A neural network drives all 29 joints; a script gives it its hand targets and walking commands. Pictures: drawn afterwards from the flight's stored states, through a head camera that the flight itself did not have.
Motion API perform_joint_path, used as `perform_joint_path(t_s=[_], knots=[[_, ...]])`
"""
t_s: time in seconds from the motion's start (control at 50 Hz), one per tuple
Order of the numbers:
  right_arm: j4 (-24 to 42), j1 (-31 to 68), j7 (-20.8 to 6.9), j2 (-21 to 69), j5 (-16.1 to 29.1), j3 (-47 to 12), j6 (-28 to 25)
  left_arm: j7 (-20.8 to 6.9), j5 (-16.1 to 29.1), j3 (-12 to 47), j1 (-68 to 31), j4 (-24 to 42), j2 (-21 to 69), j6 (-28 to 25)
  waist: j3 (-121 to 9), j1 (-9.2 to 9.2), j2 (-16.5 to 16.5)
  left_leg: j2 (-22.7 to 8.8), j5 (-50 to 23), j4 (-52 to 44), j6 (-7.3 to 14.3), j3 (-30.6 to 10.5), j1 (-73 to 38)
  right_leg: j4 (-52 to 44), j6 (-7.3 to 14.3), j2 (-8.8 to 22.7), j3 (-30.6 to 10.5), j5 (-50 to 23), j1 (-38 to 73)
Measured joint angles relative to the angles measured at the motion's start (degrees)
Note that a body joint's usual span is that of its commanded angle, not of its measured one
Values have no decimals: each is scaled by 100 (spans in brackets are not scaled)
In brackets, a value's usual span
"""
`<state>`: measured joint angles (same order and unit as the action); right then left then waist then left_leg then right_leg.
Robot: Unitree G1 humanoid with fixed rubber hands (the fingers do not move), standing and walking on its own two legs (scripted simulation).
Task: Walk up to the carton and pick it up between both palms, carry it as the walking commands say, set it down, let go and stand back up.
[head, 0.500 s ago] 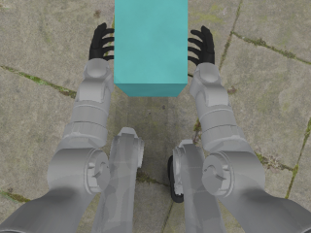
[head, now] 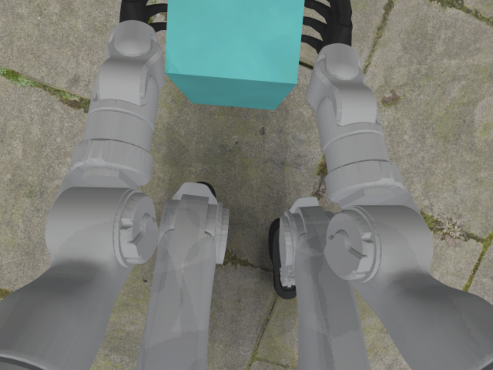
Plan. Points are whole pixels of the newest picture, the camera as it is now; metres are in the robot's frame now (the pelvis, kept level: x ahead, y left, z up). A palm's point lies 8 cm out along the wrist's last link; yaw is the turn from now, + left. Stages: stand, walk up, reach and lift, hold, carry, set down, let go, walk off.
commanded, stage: set down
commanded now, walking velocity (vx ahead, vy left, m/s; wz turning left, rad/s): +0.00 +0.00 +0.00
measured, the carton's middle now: out of the picture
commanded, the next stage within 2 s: none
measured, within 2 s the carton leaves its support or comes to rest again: rests again in 1.16 s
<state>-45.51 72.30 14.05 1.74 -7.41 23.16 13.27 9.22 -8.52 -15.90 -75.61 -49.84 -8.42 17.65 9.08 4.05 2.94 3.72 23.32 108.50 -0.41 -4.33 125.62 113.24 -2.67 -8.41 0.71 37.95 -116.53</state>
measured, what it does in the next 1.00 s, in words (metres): lowers itself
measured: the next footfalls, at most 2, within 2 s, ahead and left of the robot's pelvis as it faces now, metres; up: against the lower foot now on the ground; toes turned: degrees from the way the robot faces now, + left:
none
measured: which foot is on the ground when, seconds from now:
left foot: down 0.00-1.00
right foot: down 0.00-1.00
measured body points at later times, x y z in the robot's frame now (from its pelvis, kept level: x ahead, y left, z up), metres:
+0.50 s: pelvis -0.01 +0.00 -0.04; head +0.37 +0.05 +0.18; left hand +0.55 +0.21 -0.23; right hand +0.55 -0.04 -0.23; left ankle +0.14 +0.11 -0.41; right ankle +0.08 -0.12 -0.41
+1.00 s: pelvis -0.01 -0.01 -0.06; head +0.37 +0.04 +0.18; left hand +0.55 +0.23 -0.23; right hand +0.56 -0.04 -0.23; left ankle +0.14 +0.11 -0.41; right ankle +0.08 -0.12 -0.41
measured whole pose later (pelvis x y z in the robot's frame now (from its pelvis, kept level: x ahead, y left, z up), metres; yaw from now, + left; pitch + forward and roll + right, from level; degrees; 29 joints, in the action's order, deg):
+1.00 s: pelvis -0.01 -0.01 -0.06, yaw -2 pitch +33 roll -2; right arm -54.2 86.8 13.1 -5.1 0.2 13.9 14.6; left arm 0.5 -2.7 -15.3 -89.1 -59.9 -19.4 15.7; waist 27.2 6.4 3.0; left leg 0.0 26.1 120.5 -0.4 -2.9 127.0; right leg 125.9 -3.3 -12.7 0.0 39.4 -119.6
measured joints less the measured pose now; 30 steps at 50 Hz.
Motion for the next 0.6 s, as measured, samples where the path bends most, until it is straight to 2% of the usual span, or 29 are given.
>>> perform_joint_path(t_s=[0.14,0.28,0.36,0.4,0.48,0.6], knots=[[-31,391,-108,-185,67,-33,72,-38,81,60,-494,-168,-198,10,465,37,7,-23,16,276,20,32,146,293,-36,-43,-9,39,-140],[10,875,-96,-343,245,-203,122,-169,234,93,-998,-238,-501,-29,1302,96,7,-70,55,560,9,33,59,582,-47,-110,10,76,-63],[65,1269,-75,-452,382,-309,155,-222,448,231,-1360,-205,-761,-13,2153,113,5,-105,96,728,-2,51,-226,765,-42,-153,5,114,206],[-20,1277,-64,-455,472,-422,183,-266,557,250,-1300,-308,-847,-46,2145,121,14,-187,150,828,14,87,-156,854,-60,-231,-31,123,107],[-217,1230,67,-610,689,-740,184,-390,795,333,-1275,-432,-890,-50,2086,125,-62,-239,209,970,56,152,-66,1015,-99,-278,-85,180,4],[-579,1422,265,-732,953,-1096,169,-430,715,289,-1581,-836,-998,-103,2078,165,-12,-312,230,1084,32,162,-23,1149,-85,-358,-91,152,-103]])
